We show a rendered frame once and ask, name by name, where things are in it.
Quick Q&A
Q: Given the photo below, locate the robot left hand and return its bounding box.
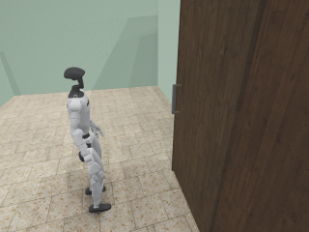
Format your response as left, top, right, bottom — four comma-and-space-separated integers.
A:
91, 125, 104, 139

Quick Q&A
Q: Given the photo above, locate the handle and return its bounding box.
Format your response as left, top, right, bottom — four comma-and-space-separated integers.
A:
171, 84, 182, 114

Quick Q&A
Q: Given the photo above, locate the robot right upper arm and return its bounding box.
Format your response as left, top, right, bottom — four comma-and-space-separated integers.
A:
69, 99, 83, 137

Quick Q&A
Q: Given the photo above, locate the right robot thigh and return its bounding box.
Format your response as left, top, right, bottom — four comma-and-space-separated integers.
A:
78, 147, 104, 184

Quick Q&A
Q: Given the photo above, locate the wardrobe door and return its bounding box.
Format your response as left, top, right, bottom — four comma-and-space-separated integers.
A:
172, 0, 267, 232
212, 0, 309, 232

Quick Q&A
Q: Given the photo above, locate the left robot forearm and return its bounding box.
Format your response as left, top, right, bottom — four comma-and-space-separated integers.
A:
90, 117, 96, 128

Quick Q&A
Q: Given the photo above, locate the robot right hand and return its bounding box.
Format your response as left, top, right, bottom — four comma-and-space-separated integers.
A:
87, 161, 106, 183

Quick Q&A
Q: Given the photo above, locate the right robot forearm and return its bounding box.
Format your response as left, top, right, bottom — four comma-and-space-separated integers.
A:
72, 130, 95, 165

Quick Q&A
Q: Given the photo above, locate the humanoid robot head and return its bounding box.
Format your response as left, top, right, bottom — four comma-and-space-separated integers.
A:
64, 67, 85, 99

